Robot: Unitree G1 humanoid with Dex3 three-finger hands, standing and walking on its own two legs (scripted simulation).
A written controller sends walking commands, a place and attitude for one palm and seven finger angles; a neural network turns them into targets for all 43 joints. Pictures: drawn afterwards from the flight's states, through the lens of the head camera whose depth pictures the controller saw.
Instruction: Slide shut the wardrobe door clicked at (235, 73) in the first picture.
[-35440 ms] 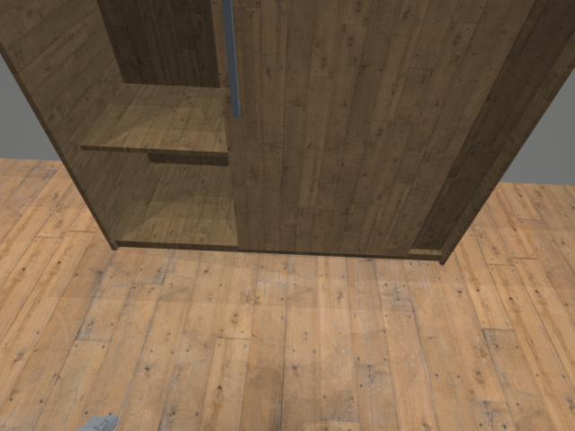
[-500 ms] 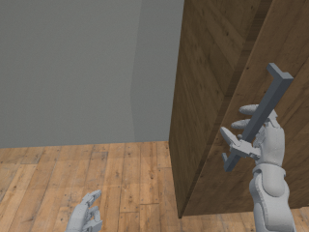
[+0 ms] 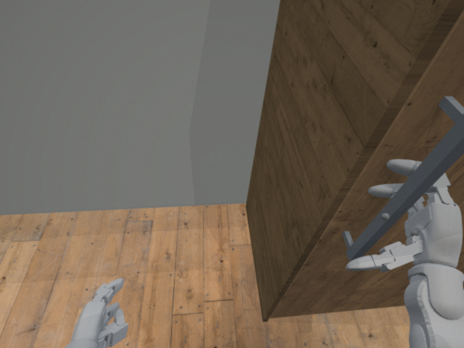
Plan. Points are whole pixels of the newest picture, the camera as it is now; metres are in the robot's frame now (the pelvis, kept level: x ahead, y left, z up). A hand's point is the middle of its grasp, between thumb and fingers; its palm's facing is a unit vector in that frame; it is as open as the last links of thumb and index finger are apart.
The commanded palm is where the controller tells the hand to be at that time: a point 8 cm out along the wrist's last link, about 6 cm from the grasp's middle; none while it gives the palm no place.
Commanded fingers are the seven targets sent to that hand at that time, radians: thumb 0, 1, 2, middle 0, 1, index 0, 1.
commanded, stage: slip the hand off the handle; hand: right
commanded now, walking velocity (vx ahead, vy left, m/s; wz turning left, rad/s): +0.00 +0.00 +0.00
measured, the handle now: (389, 198) +0.32 -0.22 +0.13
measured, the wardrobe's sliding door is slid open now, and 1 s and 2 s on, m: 0.00 0.00 0.00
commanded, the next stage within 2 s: draw the hand back to the body in 1.22 s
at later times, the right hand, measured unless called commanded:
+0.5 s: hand (428, 220) +0.28 -0.26 +0.15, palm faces +0.20 +0.97 -0.12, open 14.7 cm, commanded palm +0.24 -0.31 +0.15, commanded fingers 0.00 0.55 -0.20 0.25 1.15 0.25 1.15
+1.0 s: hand (462, 277) +0.20 -0.27 +0.14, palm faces +0.24 +0.96 -0.15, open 14.7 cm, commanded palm +0.15 -0.32 +0.15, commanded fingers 0.00 0.55 -0.20 0.25 1.15 0.25 1.15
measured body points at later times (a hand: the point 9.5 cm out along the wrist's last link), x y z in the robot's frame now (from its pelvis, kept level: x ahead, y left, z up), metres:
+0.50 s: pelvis +0.00 -0.03 +0.00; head +0.01 -0.02 +0.45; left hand +0.16 +0.21 -0.09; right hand +0.26 -0.31 +0.16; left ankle +0.02 +0.12 -0.72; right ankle -0.03 -0.17 -0.72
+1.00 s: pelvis -0.01 -0.02 -0.01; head -0.01 -0.02 +0.44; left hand +0.18 +0.20 -0.08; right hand +0.18 -0.32 +0.15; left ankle +0.02 +0.12 -0.72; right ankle -0.03 -0.17 -0.72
